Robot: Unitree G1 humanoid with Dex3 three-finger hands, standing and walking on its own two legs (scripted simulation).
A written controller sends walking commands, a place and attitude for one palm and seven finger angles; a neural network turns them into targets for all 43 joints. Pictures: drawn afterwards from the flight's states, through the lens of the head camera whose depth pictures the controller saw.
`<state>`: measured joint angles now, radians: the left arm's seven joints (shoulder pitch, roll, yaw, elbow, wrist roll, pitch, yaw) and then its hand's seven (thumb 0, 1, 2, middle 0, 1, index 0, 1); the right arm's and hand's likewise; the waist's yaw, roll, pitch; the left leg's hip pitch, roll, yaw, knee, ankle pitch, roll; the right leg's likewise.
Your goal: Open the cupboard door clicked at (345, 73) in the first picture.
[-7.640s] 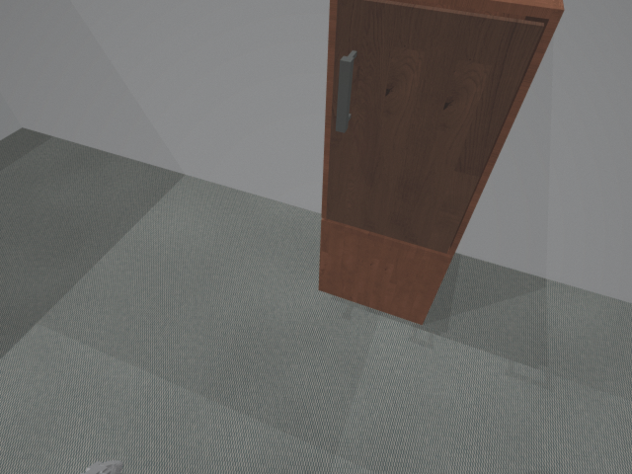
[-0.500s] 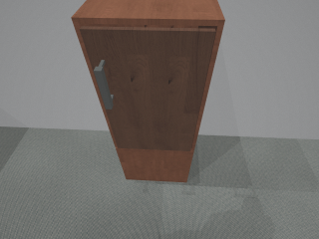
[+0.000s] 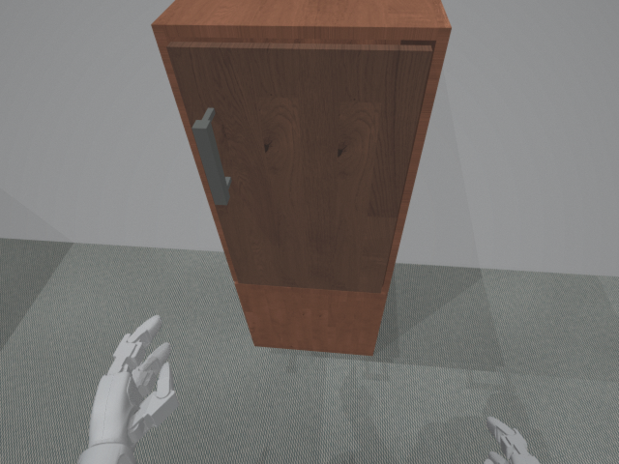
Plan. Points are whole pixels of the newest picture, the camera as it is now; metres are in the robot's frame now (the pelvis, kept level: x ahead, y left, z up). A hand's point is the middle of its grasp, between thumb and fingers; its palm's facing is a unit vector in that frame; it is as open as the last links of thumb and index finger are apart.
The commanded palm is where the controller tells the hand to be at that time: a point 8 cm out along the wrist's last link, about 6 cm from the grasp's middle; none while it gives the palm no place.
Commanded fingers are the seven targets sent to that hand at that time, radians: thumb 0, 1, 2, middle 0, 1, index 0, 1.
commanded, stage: raise the hand with hooked fingers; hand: left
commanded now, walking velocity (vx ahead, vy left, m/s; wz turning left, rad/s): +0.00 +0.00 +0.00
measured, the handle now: (216, 158) +0.56 +0.18 +0.09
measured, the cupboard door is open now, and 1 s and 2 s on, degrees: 0 0 0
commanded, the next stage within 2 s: move the hooked fingers beside the handle in 1.90 s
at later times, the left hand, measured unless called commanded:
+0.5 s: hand (136, 398) +0.20 +0.22 +0.01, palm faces -0.08 -1.00 -0.05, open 10.3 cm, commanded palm +0.17 +0.28 +0.02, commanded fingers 0.00 0.06 0.54 -0.26 -0.84 -0.26 -0.84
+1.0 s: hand (80, 346) +0.24 +0.28 +0.07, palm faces -0.01 -1.00 -0.06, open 13.2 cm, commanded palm +0.21 +0.33 +0.08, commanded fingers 0.00 -0.50 0.30 -0.30 -1.20 -0.30 -1.20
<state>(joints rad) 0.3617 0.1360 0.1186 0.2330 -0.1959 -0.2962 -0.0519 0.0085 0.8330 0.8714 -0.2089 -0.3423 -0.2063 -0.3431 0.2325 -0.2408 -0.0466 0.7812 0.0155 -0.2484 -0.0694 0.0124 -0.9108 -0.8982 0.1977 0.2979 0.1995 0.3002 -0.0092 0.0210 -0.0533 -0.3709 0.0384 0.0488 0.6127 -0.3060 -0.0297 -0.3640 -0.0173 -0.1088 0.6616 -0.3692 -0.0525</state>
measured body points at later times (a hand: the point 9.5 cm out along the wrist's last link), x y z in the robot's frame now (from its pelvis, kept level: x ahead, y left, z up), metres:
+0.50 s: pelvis -0.03 +0.03 -0.04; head +0.01 +0.03 +0.40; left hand +0.20 +0.28 +0.02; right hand +0.13 -0.19 -0.13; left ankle +0.00 +0.14 -0.72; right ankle -0.02 -0.08 -0.72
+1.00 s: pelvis -0.02 +0.04 -0.02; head +0.00 +0.05 +0.43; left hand +0.23 +0.34 +0.07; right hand +0.16 -0.20 -0.07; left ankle +0.00 +0.14 -0.72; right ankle -0.02 -0.08 -0.72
